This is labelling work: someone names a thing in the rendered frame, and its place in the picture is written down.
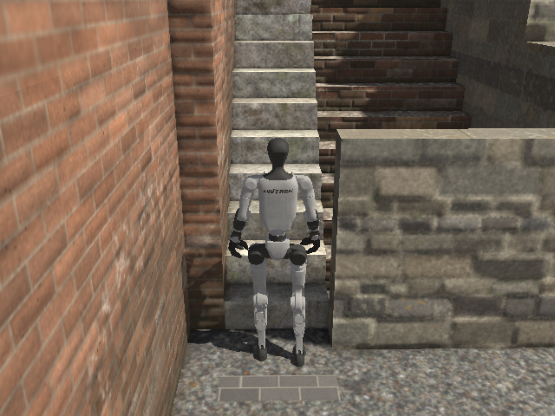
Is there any humanoid robot head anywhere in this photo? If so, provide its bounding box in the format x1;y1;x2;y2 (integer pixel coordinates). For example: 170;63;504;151
263;138;293;180

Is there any robot left forearm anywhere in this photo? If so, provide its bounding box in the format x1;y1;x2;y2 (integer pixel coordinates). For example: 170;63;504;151
230;208;246;243

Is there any robot left hand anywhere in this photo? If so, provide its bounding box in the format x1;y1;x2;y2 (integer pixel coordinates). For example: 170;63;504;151
228;240;249;258

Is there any robot right forearm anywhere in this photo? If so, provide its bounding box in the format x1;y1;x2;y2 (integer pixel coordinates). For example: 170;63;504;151
307;209;320;241

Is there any left robot upper arm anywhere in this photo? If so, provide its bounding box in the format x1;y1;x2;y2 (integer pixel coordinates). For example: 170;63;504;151
237;175;260;222

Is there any right robot upper arm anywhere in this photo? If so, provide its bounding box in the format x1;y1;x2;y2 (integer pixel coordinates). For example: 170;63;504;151
296;175;317;222

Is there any robot right hand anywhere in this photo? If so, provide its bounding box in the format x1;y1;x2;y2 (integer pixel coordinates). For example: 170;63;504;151
300;237;320;254

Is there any right robot foot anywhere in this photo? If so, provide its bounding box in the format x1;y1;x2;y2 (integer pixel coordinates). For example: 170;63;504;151
293;344;306;367

